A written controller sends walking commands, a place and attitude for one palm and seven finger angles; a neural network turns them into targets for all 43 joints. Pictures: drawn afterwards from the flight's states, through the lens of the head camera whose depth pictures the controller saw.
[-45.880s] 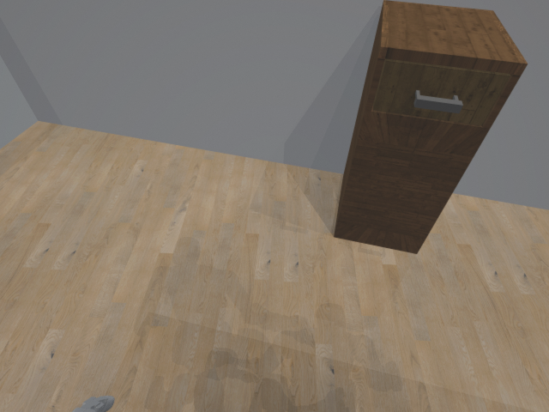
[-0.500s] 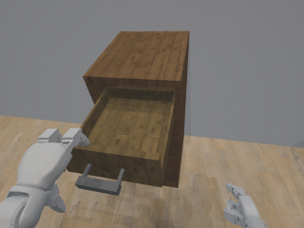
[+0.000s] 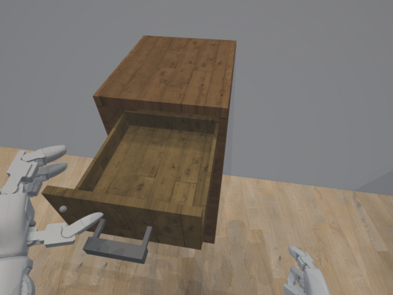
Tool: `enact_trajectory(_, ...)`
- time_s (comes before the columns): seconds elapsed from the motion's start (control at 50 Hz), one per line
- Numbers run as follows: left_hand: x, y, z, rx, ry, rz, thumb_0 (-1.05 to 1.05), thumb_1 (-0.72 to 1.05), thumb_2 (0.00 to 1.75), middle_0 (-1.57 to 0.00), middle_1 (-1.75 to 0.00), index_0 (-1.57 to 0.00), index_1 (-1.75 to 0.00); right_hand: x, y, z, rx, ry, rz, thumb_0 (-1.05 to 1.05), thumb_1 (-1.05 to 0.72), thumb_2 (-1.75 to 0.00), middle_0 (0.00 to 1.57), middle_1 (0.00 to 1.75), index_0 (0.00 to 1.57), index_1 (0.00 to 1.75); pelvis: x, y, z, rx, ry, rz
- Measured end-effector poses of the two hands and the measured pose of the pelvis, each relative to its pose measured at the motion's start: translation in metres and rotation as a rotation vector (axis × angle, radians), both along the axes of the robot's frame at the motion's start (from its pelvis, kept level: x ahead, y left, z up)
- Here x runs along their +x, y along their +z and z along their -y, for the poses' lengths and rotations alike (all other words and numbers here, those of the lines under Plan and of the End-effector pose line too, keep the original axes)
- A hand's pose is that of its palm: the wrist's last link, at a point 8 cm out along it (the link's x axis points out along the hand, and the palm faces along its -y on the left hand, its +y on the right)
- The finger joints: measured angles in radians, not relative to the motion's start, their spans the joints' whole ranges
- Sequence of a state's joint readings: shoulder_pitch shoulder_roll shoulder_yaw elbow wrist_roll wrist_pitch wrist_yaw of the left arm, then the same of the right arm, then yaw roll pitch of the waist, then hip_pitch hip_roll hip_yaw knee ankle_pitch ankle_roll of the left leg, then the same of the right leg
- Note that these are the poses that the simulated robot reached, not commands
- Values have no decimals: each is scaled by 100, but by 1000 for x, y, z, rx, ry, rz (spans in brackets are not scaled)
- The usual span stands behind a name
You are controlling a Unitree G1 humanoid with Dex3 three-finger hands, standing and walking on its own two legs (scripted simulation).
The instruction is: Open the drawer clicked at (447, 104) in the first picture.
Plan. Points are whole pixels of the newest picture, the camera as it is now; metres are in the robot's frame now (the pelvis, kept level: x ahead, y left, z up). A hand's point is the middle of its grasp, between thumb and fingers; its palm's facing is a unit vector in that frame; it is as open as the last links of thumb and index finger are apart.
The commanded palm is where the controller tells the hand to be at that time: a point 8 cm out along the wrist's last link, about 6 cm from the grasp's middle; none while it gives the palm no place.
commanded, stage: draw the hand back to the body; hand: left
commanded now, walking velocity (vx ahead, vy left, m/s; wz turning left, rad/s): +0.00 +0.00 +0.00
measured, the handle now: (120, 238) +0.23 +0.19 -0.01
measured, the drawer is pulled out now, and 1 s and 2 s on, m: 0.30 0.30 0.30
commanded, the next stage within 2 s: step back with the hand held close in 0.54 s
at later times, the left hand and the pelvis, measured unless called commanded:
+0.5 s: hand (57, 218) +0.18 +0.23 +0.16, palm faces +0.41 -0.83 -0.38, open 7.7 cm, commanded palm +0.13 +0.27 +0.18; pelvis +0.00 -0.01 +0.00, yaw +1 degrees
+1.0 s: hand (51, 228) +0.17 +0.24 +0.14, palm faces +0.29 -0.85 -0.45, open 7.4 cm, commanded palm +0.10 +0.29 +0.18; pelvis -0.03 +0.01 -0.01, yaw +0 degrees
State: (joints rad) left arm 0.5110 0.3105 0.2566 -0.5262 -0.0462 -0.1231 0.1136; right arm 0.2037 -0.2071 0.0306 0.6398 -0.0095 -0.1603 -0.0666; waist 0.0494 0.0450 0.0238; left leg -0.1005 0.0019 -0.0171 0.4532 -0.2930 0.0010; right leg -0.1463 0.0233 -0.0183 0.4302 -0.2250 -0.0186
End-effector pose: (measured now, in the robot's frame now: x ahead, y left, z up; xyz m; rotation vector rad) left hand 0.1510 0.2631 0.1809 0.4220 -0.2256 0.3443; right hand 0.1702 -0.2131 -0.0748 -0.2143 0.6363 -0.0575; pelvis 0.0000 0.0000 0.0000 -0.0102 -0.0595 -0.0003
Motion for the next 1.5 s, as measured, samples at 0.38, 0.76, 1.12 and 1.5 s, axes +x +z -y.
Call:
enact_trajectory(0.38,-11,-7,-9,-2,90,-57,0,66,80,-22,-45,-22,-45,15,2,3,16,-6,26,2,-90,-90,20,30,20,30,0,0,5,1,9,-10)
enact_trajectory(0.76,-16,-6,-9,54,89,-56,1,89,89,-21,-31,-21,-31,-4,-2,17,-7,-32,-17,2,-90,-90,20,30,20,30,-10,-2,9,-13,16,-43)
enact_trajectory(1.12,-39,0,-20,126,-79,57,1,89,90,-21,-30,-21,-30,-62,17,13,-94,-106,-7,2,-90,-90,20,30,20,30,-46,-11,-11,3,-7,-80)
enact_trajectory(1.5,-124,-6,-9,88,26,120,1,89,90,-21,-30,-21,-30,-158,-15,32,-111,-100,-55,2,-90,-90,21,30,21,30,-122,-22,1,7,7,-28)
